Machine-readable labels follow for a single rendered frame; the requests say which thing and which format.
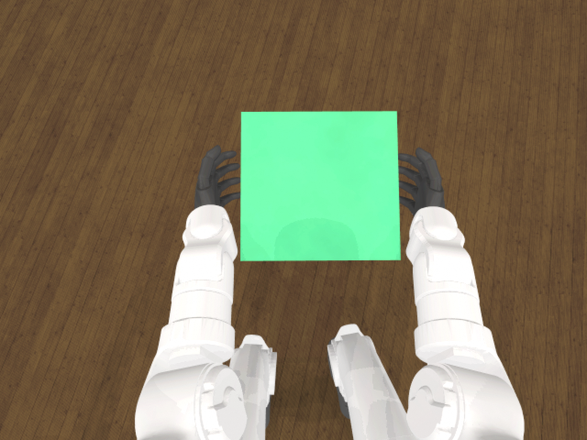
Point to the robot left hand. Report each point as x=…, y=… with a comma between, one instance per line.
x=208, y=189

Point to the left robot thigh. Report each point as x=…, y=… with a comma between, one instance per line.
x=256, y=370

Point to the left robot forearm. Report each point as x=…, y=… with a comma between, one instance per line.
x=199, y=329

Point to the robot thigh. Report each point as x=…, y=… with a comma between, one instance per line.
x=375, y=410
x=256, y=370

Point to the left robot upper arm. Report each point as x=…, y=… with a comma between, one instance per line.
x=203, y=402

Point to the right robot thigh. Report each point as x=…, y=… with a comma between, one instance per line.
x=375, y=410

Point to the robot right hand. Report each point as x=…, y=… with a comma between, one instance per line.
x=428, y=190

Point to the carton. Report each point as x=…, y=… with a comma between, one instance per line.
x=319, y=186

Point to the right robot upper arm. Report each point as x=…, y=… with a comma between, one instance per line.
x=447, y=402

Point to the right robot forearm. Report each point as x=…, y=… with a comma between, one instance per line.
x=450, y=328

